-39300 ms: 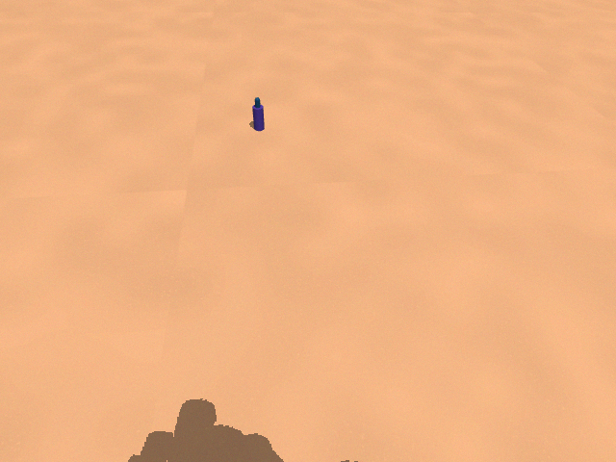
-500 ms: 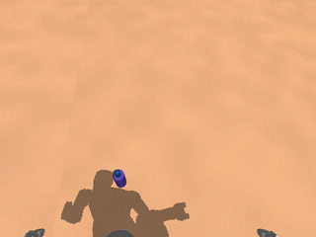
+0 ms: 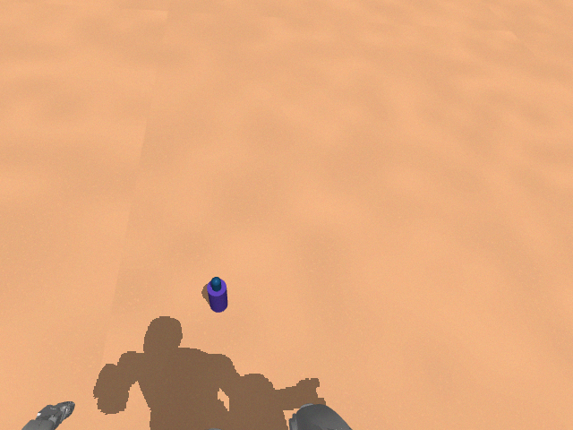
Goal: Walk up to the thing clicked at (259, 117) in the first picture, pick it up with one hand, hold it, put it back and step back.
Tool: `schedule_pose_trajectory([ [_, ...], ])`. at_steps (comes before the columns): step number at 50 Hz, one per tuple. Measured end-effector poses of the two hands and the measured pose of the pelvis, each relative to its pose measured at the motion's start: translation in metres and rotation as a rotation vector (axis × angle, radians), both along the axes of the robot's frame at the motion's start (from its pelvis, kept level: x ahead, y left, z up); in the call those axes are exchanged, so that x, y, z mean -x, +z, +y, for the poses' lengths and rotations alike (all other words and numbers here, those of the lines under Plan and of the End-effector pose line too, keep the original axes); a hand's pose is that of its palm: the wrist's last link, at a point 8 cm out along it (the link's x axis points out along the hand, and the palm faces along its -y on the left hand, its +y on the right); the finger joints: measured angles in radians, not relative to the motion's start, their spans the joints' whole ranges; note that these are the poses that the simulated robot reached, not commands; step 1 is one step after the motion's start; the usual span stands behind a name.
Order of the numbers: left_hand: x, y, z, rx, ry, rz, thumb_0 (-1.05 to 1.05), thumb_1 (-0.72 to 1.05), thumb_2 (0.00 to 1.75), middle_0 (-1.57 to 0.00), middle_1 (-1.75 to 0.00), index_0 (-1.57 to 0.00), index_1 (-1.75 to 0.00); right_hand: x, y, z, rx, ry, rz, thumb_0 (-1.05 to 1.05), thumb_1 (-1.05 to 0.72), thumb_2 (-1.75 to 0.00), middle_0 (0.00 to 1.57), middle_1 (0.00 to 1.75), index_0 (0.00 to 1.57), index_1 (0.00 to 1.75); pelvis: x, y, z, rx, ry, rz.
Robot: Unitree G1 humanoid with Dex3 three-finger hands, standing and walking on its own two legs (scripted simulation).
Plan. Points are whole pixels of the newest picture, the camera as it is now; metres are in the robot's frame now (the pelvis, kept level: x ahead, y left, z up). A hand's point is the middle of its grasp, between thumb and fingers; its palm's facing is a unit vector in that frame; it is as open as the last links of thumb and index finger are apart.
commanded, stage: step back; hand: left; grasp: from the side
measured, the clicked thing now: (217, 292) +0.59 +0.17 -0.66
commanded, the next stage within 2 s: none
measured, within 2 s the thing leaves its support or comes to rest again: neither
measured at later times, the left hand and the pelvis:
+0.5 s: hand out of the picture -0.06 +0.22 -0.13, palm faces -0.02 -0.90 -0.43, open 7.4 cm; pelvis -0.16 -0.04 +0.00, yaw -1 degrees
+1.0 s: hand out of the picture -0.27 +0.18 -0.15, palm faces -0.02 -0.91 -0.42, open 7.4 cm; pelvis -0.34 -0.09 -0.01, yaw -2 degrees
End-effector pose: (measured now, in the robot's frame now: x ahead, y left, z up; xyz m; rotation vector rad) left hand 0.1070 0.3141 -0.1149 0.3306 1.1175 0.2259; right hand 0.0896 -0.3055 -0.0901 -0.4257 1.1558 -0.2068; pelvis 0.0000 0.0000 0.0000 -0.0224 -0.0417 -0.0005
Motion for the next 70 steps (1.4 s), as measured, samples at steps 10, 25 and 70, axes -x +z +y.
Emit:
schedule_pose_trajectory([
  [10, 0.084, -0.006, -0.014, -0.022, -0.043, 0.103, 0.01, 0.90, 0.89, -0.20, -0.30, -0.20, -0.30, 0.054, -0.002, -0.027, 0.007, -0.022, -0.101, 0.00, -0.90, -0.90, 0.20, 0.30, 0.21, 0.30, 0.068, -0.008, -0.018, -0.005, -0.071, -0.002],
  [25, 0.177, 0.021, -0.049, -0.067, -0.028, 0.027, 0.01, 0.90, 0.89, -0.21, -0.30, -0.20, -0.30, 0.191, -0.028, -0.060, -0.035, -0.059, 0.040, 0.01, -0.91, -0.90, 0.20, 0.30, 0.20, 0.30, 0.162, -0.005, -0.044, -0.050, -0.015, 0.008],
  [70, 0.478, 0.012, -0.070, -0.036, 0.113, 0.096, 0.01, 0.90, 0.89, -0.21, -0.30, -0.20, -0.30, 0.404, -0.027, -0.074, -0.100, 0.027, 0.026, 0.01, -0.90, -0.90, 0.20, 0.30, 0.21, 0.30, 0.388, -0.002, -0.084, -0.041, 0.059, -0.013],
])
